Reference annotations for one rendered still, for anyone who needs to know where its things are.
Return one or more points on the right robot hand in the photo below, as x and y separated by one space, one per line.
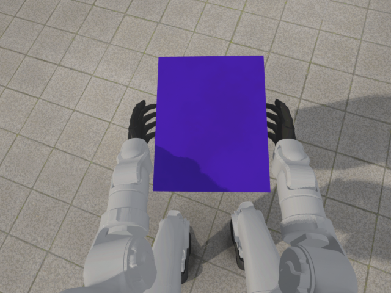
284 128

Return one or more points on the robot right thigh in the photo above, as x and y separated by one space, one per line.
261 258

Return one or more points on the robot right forearm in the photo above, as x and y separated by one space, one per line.
303 217

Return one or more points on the carton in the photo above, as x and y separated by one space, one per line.
211 125

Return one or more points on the robot left forearm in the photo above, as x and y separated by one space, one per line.
126 213

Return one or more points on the right robot foot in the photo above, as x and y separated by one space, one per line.
240 261

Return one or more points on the robot right upper arm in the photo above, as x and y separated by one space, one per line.
305 269

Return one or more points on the robot left upper arm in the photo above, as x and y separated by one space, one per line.
125 265

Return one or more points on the left robot hand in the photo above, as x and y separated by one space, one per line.
137 127

